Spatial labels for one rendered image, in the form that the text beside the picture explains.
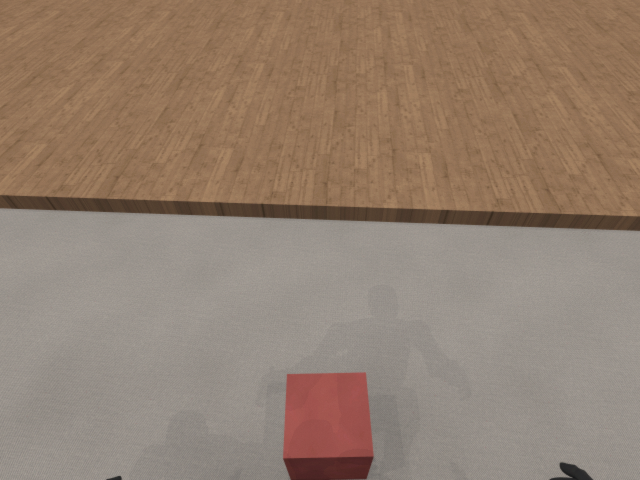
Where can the carton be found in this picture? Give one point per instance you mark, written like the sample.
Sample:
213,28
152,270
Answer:
327,432

